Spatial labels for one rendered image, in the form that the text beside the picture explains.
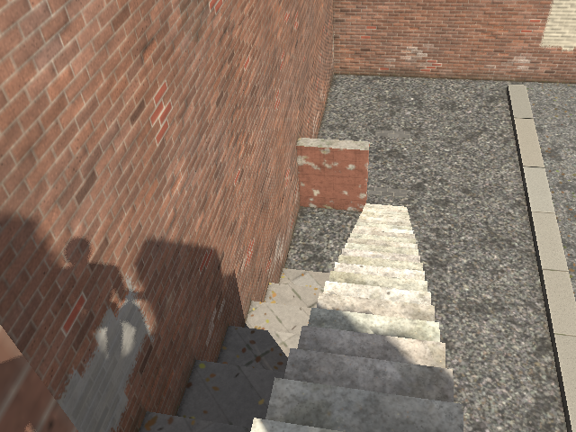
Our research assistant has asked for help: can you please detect stairs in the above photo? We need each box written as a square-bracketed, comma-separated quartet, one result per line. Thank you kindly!
[250, 203, 464, 432]

